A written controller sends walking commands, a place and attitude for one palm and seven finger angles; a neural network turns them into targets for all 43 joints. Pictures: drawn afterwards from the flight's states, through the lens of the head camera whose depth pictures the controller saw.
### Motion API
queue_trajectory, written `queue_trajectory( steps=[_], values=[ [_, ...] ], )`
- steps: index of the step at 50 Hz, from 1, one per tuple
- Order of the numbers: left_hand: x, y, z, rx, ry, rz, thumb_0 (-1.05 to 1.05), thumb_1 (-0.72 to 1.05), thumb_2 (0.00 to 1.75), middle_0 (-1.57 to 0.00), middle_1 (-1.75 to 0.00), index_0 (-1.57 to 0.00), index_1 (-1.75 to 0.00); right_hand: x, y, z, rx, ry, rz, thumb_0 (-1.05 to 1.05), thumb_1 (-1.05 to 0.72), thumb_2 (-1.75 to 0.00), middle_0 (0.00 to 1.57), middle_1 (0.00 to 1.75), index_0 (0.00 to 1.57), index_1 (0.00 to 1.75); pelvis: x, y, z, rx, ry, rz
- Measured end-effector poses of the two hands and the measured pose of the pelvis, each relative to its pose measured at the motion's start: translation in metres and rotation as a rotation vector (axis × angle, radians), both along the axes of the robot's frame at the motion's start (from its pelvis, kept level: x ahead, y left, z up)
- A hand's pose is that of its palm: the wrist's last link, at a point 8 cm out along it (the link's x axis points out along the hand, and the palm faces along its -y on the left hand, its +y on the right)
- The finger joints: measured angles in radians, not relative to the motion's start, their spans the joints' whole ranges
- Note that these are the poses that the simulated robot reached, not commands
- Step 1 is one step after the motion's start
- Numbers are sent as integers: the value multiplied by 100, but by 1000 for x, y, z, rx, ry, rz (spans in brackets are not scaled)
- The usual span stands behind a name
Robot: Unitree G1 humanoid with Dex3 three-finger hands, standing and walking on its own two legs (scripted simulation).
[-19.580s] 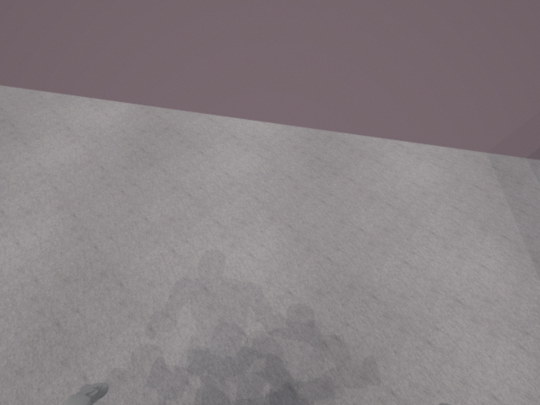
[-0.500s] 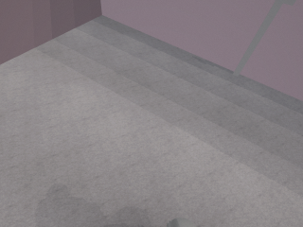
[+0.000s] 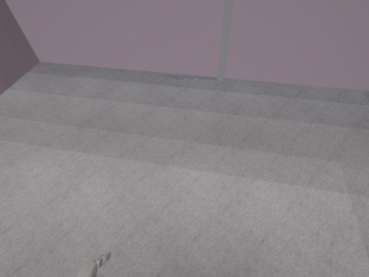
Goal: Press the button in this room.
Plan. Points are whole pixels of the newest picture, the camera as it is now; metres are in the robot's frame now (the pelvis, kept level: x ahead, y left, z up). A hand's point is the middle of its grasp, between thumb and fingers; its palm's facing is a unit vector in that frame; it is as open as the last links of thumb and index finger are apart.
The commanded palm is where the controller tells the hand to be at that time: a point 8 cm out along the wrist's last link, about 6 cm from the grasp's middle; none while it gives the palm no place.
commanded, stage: turn or walk to find it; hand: left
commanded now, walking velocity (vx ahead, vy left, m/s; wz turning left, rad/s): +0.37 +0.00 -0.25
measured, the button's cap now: out of the picture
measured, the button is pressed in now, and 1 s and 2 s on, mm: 0 0 0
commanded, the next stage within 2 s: stand and wait in 1.14 s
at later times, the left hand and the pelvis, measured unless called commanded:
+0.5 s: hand out of the picture +0.13 +0.20 -0.18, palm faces -0.01 -0.99 -0.13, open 7.3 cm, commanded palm none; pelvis +0.22 +0.04 -0.01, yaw -7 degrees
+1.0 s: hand (161, 138) +0.60 +0.10 -0.15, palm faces -0.30 -0.94 -0.18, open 7.3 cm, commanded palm none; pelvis +0.42 -0.03 +0.00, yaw -13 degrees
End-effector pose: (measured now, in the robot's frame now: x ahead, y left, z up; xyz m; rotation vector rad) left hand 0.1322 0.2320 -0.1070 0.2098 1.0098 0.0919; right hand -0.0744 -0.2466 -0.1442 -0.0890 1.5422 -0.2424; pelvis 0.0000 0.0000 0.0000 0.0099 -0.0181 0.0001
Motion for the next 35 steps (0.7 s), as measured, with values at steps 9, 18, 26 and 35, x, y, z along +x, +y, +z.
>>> queue_trajectory(
  steps=[9, 18, 26, 35],
  values=[
    [-44, -1, -5, 27, 273, 66, -1, 94, 90, -20, -30, -20, -30, 169, -10, 20, -5, -319, 46, 1, -91, -90, 20, 30, 20, 29, 62, -11, 17, -3, 3, -62],
    [-60, 1, -24, -28, 525, 154, 0, 92, 90, -20, -30, -20, -30, 319, 18, 22, 0, -410, 151, 1, -91, -90, 20, 30, 20, 29, 147, 8, 5, -37, 17, -80],
    [24, 23, -43, -74, 600, 105, 1, 91, 90, -20, -30, -20, -30, 394, 51, 21, -42, -462, 121, 0, -91, -90, 20, 30, 20, 29, 229, 40, -5, -32, -2, -137],
    [239, 37, -24, -36, 253, -33, 0, 92, 90, -20, -30, -20, -30, 338, 52, 31, -81, -240, -78, -1, -95, -90, 21, 30, 20, 30, 298, 43, 16, -9, -1, -168]
  ],
)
